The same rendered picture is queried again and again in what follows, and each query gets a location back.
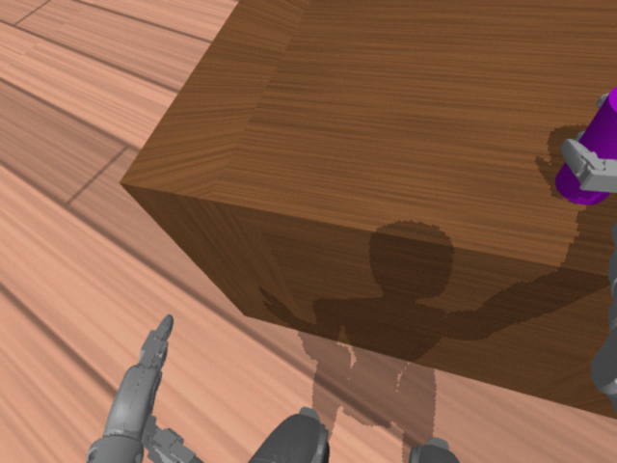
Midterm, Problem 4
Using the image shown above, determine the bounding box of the right robot arm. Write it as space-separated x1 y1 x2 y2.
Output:
591 222 617 414

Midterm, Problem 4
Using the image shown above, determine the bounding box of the can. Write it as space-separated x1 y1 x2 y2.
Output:
555 87 617 205

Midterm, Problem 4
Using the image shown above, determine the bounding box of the left robot hand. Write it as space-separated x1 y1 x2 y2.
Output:
102 314 203 463

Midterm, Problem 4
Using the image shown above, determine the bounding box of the left robot arm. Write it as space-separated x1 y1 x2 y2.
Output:
86 435 144 463

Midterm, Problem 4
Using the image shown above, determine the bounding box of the right robot hand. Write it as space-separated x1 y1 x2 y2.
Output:
561 93 617 193

